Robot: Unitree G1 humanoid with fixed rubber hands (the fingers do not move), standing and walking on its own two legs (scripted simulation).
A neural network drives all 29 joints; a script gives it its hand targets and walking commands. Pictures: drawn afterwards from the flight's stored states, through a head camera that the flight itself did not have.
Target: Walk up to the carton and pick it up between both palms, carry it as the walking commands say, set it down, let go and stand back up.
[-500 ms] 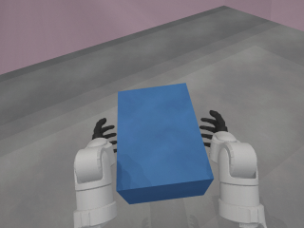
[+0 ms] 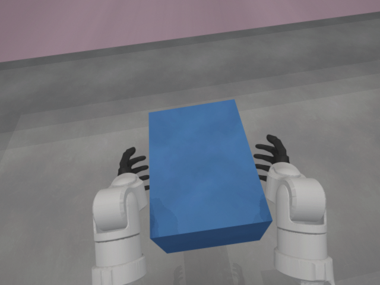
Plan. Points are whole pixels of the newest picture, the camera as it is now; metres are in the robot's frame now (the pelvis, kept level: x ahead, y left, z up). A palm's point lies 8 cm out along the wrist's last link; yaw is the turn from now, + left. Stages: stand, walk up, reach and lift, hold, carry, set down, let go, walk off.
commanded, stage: carry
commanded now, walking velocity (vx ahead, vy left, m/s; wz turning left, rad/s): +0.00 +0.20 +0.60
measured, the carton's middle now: (201, 173) +0.36 -0.02 +0.01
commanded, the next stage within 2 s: none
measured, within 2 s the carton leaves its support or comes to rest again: neither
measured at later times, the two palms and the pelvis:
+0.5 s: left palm out of the picture +0.17 +0.40 +0.08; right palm (129, 215) +0.25 +0.13 +0.06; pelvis -0.07 +0.18 -0.01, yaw +15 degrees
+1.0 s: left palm out of the picture -0.04 +0.63 +0.04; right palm out of the picture +0.13 +0.41 +0.04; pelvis -0.19 +0.34 -0.02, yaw +32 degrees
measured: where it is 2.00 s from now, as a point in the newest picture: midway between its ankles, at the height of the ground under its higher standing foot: outside the picture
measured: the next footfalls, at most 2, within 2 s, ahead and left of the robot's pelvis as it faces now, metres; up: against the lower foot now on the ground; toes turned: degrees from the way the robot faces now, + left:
left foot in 0.08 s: +0.06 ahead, +0.21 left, +0.00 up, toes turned +5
right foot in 0.42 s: +0.00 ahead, +0.07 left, +0.00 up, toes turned +5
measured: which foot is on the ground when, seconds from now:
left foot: up 0.00-0.06, down 0.08-0.42, up 0.44-0.72, down 0.74-1.00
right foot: down 0.00-0.08, up 0.10-0.40, down 0.42-0.74, up 0.76-1.00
